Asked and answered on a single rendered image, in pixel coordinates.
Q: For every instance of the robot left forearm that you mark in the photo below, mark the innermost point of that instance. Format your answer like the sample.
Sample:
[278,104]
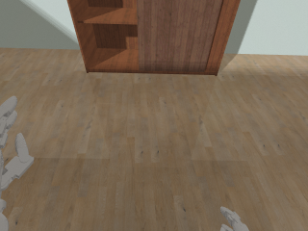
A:
[4,223]

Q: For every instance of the robot right hand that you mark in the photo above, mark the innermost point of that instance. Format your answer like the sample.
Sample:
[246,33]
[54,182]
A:
[233,219]

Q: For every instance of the robot left hand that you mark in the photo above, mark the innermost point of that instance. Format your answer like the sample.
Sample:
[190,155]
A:
[18,164]

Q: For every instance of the wardrobe door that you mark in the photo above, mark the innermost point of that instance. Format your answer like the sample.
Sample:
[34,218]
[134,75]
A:
[176,35]
[224,17]

